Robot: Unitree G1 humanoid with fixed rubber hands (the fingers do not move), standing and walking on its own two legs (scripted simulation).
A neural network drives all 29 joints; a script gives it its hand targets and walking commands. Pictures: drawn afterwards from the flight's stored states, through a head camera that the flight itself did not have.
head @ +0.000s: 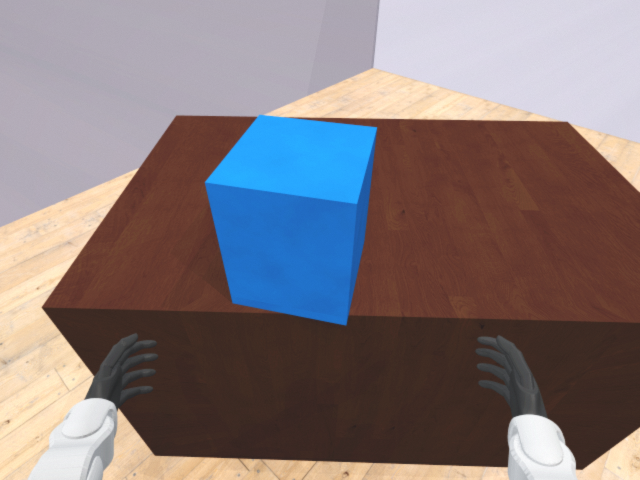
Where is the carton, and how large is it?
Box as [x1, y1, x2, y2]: [205, 115, 376, 324]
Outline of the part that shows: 259,115 205,181 232,302 335,323 346,324 364,239 376,127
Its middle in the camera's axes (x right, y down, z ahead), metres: -0.03 -0.03 +0.64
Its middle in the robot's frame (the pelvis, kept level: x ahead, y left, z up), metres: +0.50 +0.04 +0.07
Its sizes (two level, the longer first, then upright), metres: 0.210 0.200 0.250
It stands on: a pedestal, 0.70 m high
